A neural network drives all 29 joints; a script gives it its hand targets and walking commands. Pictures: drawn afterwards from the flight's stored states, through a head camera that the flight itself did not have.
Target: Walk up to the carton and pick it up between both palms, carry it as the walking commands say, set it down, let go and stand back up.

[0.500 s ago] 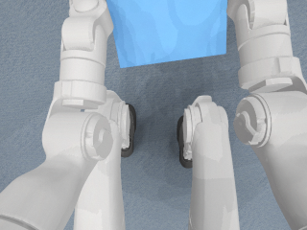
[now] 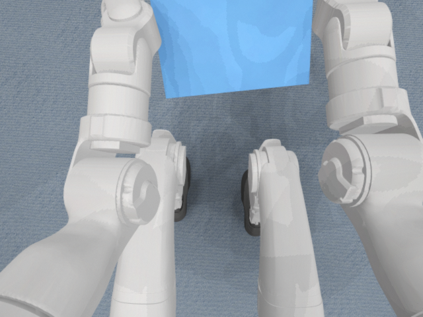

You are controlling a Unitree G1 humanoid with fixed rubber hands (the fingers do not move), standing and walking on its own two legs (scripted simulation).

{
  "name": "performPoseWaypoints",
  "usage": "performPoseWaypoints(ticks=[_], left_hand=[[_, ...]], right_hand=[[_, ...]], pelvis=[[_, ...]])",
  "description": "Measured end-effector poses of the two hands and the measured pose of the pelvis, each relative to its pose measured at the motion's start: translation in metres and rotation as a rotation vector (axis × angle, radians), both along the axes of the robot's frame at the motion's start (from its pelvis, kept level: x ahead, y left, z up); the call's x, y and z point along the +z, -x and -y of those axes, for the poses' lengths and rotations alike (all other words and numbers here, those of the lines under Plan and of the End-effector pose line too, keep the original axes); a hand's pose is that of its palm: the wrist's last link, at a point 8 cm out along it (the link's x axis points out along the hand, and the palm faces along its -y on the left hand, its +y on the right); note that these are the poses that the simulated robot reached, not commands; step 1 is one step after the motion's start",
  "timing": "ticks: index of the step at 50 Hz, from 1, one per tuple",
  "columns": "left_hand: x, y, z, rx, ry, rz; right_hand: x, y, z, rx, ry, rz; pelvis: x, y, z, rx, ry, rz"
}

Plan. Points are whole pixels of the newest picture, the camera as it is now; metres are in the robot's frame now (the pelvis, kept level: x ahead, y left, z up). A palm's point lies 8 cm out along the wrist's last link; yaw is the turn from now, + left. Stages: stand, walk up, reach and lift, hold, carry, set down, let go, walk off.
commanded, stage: reach and lift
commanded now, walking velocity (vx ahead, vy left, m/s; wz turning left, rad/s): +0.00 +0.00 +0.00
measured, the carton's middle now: (225, 18) +0.56 +0.02 -0.14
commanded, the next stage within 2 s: none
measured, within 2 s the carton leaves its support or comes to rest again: neither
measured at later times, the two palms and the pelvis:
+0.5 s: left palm out of the picture +0.51 +0.16 +0.03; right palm out of the picture +0.55 -0.11 +0.03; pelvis +0.00 +0.00 +0.05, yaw +0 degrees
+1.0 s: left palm out of the picture +0.49 +0.16 +0.11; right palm out of the picture +0.52 -0.11 +0.11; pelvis +0.02 +0.00 +0.11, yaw +0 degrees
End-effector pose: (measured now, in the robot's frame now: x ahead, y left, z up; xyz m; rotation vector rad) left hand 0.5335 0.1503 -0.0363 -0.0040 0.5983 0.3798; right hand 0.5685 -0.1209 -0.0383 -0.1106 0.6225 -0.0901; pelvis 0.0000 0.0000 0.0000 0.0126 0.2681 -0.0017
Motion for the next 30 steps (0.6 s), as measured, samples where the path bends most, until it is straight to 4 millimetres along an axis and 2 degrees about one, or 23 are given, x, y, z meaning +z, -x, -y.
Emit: performPoseWaypoints(ticks=[4, 12, 23, 30], left_hand=[[0.007, 0.005, -0.001, -0.007, -0.014, -0.014], [0.009, 0.019, -0.004, -0.007, -0.002, -0.065], [0.061, 0.022, -0.009, -0.001, 0.002, -0.020], [0.073, 0.031, -0.007, -0.007, -0.001, -0.067]], right_hand=[[0.008, 0.005, -0.001, -0.003, -0.001, -0.014], [0.007, 0.022, -0.004, -0.003, 0.010, -0.066], [0.062, 0.023, -0.009, 0.009, 0.023, -0.023], [0.075, 0.030, -0.007, 0.013, 0.030, -0.071]], pelvis=[[0.008, 0.001, 0.000, -0.002, 0.000, -0.007], [0.026, 0.002, -0.002, -0.003, 0.006, 0.018], [0.047, 0.003, -0.005, -0.004, 0.013, 0.064], [0.066, -0.006, -0.005, -0.004, 0.017, 0.021]])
